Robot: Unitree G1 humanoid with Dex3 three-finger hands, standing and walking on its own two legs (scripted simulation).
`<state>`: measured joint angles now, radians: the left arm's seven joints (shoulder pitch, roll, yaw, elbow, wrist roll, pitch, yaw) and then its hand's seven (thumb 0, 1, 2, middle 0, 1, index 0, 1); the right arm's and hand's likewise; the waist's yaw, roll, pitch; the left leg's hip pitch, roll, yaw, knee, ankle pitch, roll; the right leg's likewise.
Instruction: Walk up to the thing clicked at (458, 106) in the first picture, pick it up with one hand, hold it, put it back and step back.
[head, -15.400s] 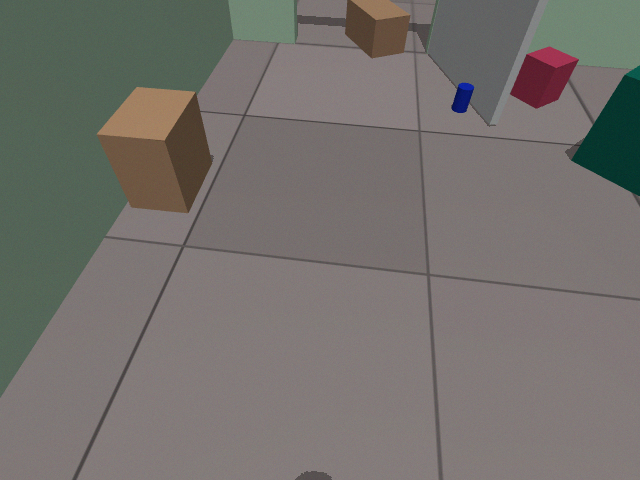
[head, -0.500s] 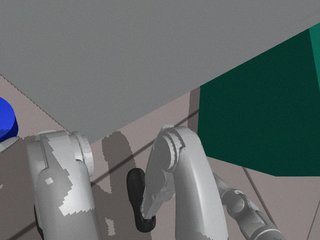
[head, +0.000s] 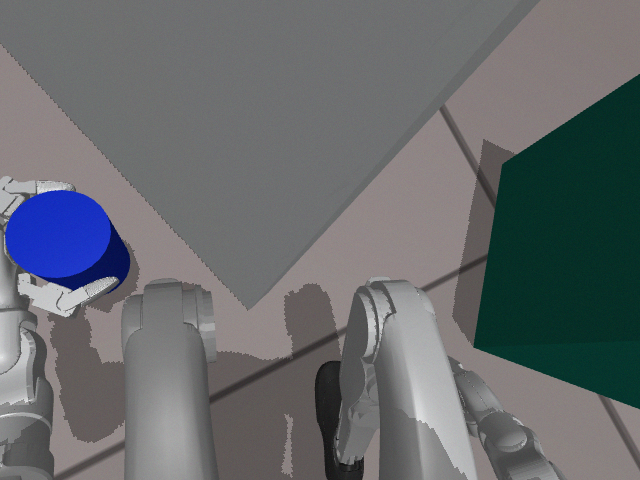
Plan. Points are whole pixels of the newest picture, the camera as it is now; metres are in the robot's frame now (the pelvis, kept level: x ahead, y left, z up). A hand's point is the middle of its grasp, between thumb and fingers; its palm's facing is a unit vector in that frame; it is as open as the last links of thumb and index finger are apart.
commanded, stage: settle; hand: left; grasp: from the side
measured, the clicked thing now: (79, 250) +0.36 +0.27 -0.09
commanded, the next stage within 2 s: lift in 1.02 s
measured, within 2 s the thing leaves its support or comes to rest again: neither
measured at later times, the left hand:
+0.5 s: hand (58, 219) +0.37 +0.27 -0.01, palm faces +0.26 -0.97 -0.06, open 11.8 cm
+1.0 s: hand (44, 201) +0.37 +0.27 +0.02, palm faces +0.26 -0.96 -0.05, open 11.8 cm
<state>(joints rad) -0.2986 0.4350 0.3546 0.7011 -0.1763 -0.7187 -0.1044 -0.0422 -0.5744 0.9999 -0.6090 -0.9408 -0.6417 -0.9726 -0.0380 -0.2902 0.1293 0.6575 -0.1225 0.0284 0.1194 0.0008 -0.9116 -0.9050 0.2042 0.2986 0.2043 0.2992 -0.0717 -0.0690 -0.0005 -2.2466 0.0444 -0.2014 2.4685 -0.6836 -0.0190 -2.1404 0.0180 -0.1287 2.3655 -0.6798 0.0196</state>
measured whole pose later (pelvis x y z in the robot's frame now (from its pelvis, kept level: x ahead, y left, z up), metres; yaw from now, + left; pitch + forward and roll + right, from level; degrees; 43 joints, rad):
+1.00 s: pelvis +0.01 -0.01 +0.06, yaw +5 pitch +32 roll -4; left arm -0.39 0.34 0.41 0.72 -0.18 -0.60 -0.23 -0.04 -0.61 1.05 -0.60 -0.97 -0.63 -1.01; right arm 0.04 -0.27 0.01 0.68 -0.06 -0.02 0.05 0.00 -0.92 -0.91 0.20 0.30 0.20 0.30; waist -0.06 -0.02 -0.12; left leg -2.13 0.05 -0.10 2.26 -0.69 -0.03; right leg -2.08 0.00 -0.05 2.23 -0.71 0.00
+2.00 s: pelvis +0.03 +0.00 +0.22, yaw +7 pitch +29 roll -4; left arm -0.10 0.27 0.24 0.19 -0.21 -0.29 -0.08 -0.04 -0.61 1.05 -0.60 -0.97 -0.63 -1.00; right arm 0.10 -0.24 -0.01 0.59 0.04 -0.04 -0.03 0.01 -0.91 -0.90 0.20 0.30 0.20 0.30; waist -0.02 0.03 -0.17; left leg -1.61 0.06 -0.06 1.75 -0.65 -0.02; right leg -1.56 -0.01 -0.05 1.72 -0.66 0.01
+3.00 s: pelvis +0.08 +0.00 +0.39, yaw +9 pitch +12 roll -2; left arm -0.09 0.21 0.14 0.38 -0.16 -0.32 -0.05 -0.04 -0.61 1.05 -0.61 -0.96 -0.64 -0.99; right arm 0.21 -0.22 0.01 0.64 0.01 -0.06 -0.04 0.01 -0.92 -0.90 0.20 0.30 0.20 0.30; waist -0.04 0.02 -0.06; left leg -0.78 0.05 -0.02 1.04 -0.47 -0.02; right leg -0.74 0.00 -0.04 1.01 -0.48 0.00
